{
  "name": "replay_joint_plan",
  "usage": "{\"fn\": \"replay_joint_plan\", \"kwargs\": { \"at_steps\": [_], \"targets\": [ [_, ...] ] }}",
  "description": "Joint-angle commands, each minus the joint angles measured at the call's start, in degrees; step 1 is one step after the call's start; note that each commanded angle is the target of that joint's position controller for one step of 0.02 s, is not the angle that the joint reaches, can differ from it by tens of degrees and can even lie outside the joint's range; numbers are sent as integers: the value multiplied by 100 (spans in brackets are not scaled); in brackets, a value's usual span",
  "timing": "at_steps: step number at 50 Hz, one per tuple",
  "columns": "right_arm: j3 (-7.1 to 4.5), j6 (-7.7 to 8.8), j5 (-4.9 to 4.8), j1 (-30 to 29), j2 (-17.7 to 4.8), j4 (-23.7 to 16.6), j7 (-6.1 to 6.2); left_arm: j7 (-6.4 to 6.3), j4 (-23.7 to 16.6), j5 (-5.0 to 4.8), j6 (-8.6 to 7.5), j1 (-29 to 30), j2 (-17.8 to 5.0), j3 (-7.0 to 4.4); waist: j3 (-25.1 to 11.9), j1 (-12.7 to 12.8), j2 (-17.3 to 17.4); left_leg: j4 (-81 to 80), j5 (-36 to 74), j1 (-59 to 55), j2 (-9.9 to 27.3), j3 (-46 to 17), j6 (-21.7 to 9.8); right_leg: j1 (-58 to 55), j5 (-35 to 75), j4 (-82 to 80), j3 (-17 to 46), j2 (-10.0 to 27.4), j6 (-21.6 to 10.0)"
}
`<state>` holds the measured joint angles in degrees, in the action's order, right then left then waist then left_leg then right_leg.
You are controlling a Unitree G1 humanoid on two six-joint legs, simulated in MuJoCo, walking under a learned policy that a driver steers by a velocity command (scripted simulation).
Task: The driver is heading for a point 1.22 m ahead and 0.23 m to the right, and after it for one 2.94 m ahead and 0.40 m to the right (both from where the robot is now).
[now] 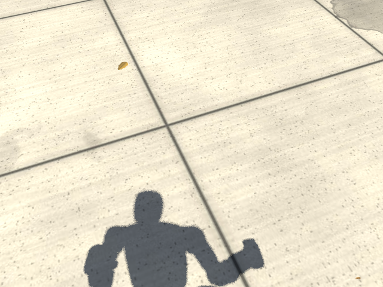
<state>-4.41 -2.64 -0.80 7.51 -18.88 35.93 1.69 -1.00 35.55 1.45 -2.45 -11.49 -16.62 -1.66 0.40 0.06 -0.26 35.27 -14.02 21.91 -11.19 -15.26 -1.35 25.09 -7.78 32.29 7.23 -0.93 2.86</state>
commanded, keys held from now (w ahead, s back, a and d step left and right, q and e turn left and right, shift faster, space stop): e+shift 0.46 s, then shift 0.06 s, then w+shift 0.04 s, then w+q+shift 0.44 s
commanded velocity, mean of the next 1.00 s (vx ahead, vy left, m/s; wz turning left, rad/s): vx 0.28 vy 0.00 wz -0.13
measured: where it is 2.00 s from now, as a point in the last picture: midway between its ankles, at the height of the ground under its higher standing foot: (230, 139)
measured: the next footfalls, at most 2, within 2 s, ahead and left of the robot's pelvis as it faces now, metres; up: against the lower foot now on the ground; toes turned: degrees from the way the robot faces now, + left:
left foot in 0.30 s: +0.05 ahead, +0.09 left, +0.00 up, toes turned -16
right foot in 0.70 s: +0.04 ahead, -0.20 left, +0.00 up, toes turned -22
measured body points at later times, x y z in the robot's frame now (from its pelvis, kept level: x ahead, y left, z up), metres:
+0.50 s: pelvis +0.03 -0.02 +0.02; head +0.06 -0.02 +0.46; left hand +0.26 +0.23 -0.07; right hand +0.06 -0.33 -0.08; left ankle +0.01 +0.10 -0.72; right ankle +0.01 -0.15 -0.65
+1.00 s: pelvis +0.17 -0.13 +0.00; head +0.18 -0.14 +0.45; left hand +0.23 +0.14 -0.11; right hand +0.26 -0.42 -0.10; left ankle +0.37 -0.01 -0.64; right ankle +0.00 -0.19 -0.72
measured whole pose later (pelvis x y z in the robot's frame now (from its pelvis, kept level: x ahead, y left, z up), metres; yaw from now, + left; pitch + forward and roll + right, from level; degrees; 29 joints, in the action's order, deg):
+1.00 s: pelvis +0.17 -0.13 +0.00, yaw -9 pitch +0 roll -2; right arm -3.3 1.7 -2.4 13.0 -17.0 42.7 -2.2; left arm -0.4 42.8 0.9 -5.8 -26.4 -15.0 -3.9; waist 0.5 2.8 2.1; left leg 61.1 1.8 48.1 5.4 -2.5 -0.9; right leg -9.3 -21.9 12.6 -13.2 -1.6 -0.2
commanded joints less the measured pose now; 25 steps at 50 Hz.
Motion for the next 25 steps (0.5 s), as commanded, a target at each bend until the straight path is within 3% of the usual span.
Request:
{"fn": "replay_joint_plan", "kwargs": {
  "at_steps": [1, 2, 3, 4, 5, 6, 7, 9, 11, 14, 15, 16, 17, 18, 19, 20, 21, 22, 23, 25],
  "targets": [
    [117, 106, 157, 1109, 92, -113, -54, 22, -532, 334, -99, 509, -679, -124, -696, -768, -1284, 736, -1928, 48, 391, 275, 172, -1211, 2080, -1340, 2137, 1828, -1332],
    [61, 138, 209, 1038, -205, -33, -49, 43, -493, 284, -82, 493, -333, -47, -676, -628, -1340, 1001, -1776, -145, 835, 426, 417, -847, 1064, -1569, 2730, 1904, -1707],
    [2, 143, 187, 640, -400, -1, -49, 73, -494, 133, -43, 483, -276, -45, -493, -424, -926, 748, -1309, -228, 936, 543, 462, -825, 339, -1471, 2348, 1478, -1511],
    [-16, 134, 210, 398, -338, 44, -51, 83, -475, -20, 27, 485, -510, -134, -371, -360, -718, 256, -947, -343, 906, 757, 476, -774, -235, -1370, 1942, 1083, -1217],
    [-49, 120, 211, 214, -360, 15, -52, 67, -508, -151, 84, 437, -884, -266, -187, -266, -810, 21, -663, -396, 806, 928, 477, -704, -561, -1344, 1864, 896, -1091],
    [-64, 124, 156, 117, -332, 15, -68, 31, -509, -184, 144, 280, -1144, -370, -97, -178, -905, 18, -665, -397, 695, 1048, 455, -705, -647, -1358, 1920, 831, -1069],
    [-68, 137, 96, 70, -299, 15, -69, 5, -528, -175, 193, 126, -1209, -417, -69, -109, -993, 11, -858, -311, 596, 1123, 412, -818, -656, -1398, 2043, 796, -1093],
    [-68, 183, 4, 35, -214, 65, -44, -28, -559, -191, 246, -72, -1043, -436, -221, -1, -1207, -73, -1176, -79, 522, 1049, 338, -1318, -399, -1378, 2325, 799, -1191],
    [-82, 261, -25, 21, -189, 142, -36, -79, -564, -244, 286, -162, -981, -488, -510, 38, -1244, -235, -1141, -27, 512, 913, 296, -1795, 269, -1249, 2528, 822, -1264],
    [-119, 369, -53, 312, -194, 351, -100, -154, -650, -341, 402, 68, -975, -578, -879, -159, -1063, -1091, -422, -764, 584, 918, 182, -1735, 806, -1034, 2488, 658, -1127],
    [-166, 371, -39, 547, -295, 462, -114, -172, -701, -374, 443, 172, -915, -576, -984, -254, -962, -1483, 111, -1428, 833, 895, 74, -1283, 507, -894, 2316, 484, -946],
    [-244, 337, 45, 644, -572, 502, -108, -169, -788, -371, 469, 224, -738, -531, -930, -252, -474, -1588, 367, -2089, 1492, 427, -244, -385, -214, -404, 1896, 153, -694],
    [-321, 291, 199, 439, -959, 510, -106, -125, -942, -377, 446, 161, -577, -481, -469, -24, 1216, -1819, 1488, -2201, 2536, -641, -951, 912, -1714, 562, 695, -610, -401],
    [-271, 319, 337, 18, -752, 311, -79, -71, -834, -273, 387, -129, -951, -613, -339, 69, 1354, -1808, 2633, -1940, 3392, -990, -1454, 1272, -2553, 1961, 325, -431, -102],
    [-191, 332, 296, -236, -482, 170, -8, -20, -672, -243, 379, -266, -1191, -706, -352, 151, 805, -1677, 3005, -1862, 3325, -554, -1401, 1245, -2338, 2772, 236, -171, 19],
    [-149, 324, 214, -444, -350, 117, 53, -3, -555, -260, 421, -385, -1124, -709, -318, 241, 514, -1540, 2955, -1855, 2951, -19, -1146, 1255, -2023, 3092, 143, -109, 91],
    [-135, 320, 112, -468, -334, 129, 96, 14, -533, -241, 458, -396, -936, -649, -221, 196, 513, -1446, 3073, -2011, 2734, 335, -1000, 1514, -1673, 3330, 65, -10, 160],
    [-131, 296, 70, -382, -388, 162, 124, 56, -566, -261, 477, -318, -732, -561, -121, 120, 589, -1408, 3430, -2098, 2621, 656, -964, 1697, -1469, 3349, -108, 114, 213],
    [-148, 256, 95, -219, -472, 186, 138, 97, -648, -302, 474, -125, -628, -496, -48, -20, 639, -1436, 3631, -2130, 2536, 917, -993, 1752, -1305, 3221, -346, 197, 257],
    [-182, 163, 132, 190, -617, 293, 110, 149, -883, -293, 444, 373, -488, -383, -90, -329, 662, -1438, 3696, -2274, 2547, 1031, -1117, 1612, -1243, 2665, -596, 309, 298]
  ]
}}
Keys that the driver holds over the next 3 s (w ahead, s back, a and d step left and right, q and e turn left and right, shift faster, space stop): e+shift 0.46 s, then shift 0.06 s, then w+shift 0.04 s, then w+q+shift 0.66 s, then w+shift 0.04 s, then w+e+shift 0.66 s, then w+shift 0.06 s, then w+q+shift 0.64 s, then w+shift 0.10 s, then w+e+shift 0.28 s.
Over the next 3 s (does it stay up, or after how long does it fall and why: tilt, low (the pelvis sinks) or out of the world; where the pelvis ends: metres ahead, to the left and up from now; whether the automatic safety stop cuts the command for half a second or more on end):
stays up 1.95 -0.22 -0.02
